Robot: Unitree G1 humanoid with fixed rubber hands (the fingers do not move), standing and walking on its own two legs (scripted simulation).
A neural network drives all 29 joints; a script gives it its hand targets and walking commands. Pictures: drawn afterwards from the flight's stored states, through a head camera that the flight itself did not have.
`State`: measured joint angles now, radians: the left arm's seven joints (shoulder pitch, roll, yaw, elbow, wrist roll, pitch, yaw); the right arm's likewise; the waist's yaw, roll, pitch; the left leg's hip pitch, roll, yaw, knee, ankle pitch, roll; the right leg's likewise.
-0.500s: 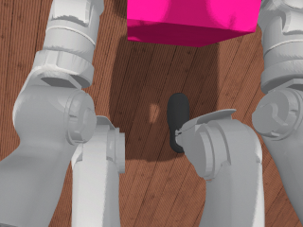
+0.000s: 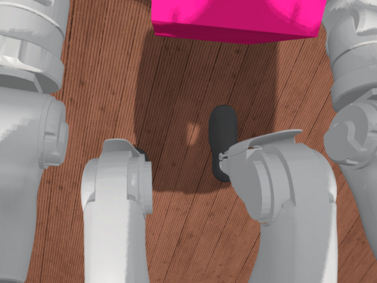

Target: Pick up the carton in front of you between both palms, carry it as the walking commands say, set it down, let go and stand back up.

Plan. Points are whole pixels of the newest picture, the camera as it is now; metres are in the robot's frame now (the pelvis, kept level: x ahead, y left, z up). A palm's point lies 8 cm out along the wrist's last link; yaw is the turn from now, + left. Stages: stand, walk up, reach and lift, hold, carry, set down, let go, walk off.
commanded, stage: set down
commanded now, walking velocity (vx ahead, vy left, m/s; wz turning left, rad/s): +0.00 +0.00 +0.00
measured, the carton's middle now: out of the picture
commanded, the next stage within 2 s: let go in 1.04 s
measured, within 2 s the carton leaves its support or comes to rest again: neither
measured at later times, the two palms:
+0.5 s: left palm out of the picture +0.62 +0.09 -0.02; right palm out of the picture +0.53 -0.28 -0.03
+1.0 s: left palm out of the picture +0.62 +0.10 +0.13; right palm out of the picture +0.52 -0.29 +0.12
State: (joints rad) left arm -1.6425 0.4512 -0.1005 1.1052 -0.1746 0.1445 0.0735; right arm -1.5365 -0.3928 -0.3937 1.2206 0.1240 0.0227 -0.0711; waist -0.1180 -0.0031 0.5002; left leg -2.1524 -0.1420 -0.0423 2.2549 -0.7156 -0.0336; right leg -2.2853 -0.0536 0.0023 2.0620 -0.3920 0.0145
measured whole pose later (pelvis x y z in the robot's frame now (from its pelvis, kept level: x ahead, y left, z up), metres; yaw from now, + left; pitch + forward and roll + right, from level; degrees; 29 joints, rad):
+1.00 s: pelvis +0.04 -0.01 +0.22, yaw +0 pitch +48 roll +2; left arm -1.33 0.37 0.17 0.95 -0.02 0.26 0.00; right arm -1.14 -0.24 -0.39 0.76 0.04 0.23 -0.06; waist -0.13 0.05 -0.05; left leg -1.73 -0.08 -0.04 1.40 -0.51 -0.02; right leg -1.85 -0.01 0.02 1.27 -0.26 0.01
